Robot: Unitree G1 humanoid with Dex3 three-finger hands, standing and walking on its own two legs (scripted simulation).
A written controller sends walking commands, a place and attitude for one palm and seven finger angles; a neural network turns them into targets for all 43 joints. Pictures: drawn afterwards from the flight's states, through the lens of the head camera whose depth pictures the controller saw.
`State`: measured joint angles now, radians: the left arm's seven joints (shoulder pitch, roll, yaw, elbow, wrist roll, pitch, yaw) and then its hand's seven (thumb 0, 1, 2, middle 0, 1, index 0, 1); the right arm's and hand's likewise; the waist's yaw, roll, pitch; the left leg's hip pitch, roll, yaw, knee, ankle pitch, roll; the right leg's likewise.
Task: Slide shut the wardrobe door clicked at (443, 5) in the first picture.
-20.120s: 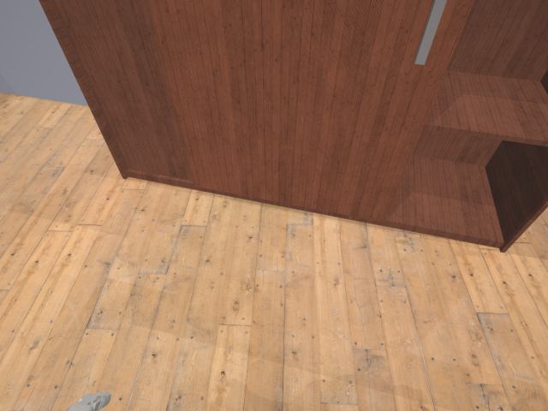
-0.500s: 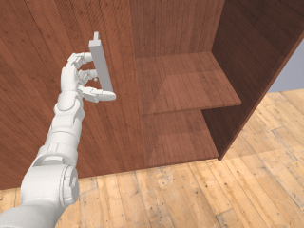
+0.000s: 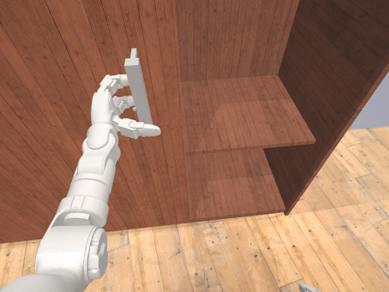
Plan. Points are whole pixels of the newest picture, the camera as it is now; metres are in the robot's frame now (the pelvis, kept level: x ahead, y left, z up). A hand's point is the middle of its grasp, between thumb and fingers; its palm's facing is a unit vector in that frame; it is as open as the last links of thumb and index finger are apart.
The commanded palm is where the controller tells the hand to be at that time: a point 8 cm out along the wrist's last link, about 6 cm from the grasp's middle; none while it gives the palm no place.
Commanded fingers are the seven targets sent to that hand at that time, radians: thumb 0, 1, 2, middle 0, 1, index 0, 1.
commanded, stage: slide the fingers in behind the handle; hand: left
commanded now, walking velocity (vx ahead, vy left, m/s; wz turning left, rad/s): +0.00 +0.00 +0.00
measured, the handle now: (141, 93) +0.51 +0.13 +0.14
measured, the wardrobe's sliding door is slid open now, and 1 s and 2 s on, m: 0.52 0.52 0.52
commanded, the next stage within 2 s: grip the handle and tug to test in 0.94 s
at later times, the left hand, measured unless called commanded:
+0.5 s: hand (142, 108) +0.45 +0.12 +0.14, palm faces +0.11 -0.99 +0.02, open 14.0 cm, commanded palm +0.43 +0.16 +0.15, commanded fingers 0.00 -0.50 0.30 -0.30 -1.20 -0.30 -1.20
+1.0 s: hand (146, 106) +0.46 +0.11 +0.15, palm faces +0.11 -0.99 +0.01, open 13.9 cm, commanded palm +0.42 +0.15 +0.15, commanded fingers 0.00 -0.50 0.30 -0.30 -1.20 -0.30 -1.20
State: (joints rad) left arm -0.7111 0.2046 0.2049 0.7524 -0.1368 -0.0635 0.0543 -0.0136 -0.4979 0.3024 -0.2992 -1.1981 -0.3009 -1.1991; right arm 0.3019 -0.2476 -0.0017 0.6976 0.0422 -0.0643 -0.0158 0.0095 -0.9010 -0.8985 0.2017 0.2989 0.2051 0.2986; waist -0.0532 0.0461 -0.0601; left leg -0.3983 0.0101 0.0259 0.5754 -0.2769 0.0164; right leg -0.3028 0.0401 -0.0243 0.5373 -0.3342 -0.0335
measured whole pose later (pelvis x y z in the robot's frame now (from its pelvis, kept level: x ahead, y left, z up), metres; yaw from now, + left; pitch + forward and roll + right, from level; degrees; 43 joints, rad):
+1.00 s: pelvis +0.00 +0.00 +0.00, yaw -1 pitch +6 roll +0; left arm -0.72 0.17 0.21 0.76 -0.11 -0.09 0.10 -0.01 -0.50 0.30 -0.31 -1.20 -0.31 -1.21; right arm 0.35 -0.24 -0.01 0.71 0.03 -0.05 0.00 0.01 -0.90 -0.90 0.20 0.30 0.21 0.30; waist -0.07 0.05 -0.07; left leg -0.39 0.02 0.04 0.56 -0.28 0.01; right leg -0.31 0.05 -0.01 0.53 -0.33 -0.04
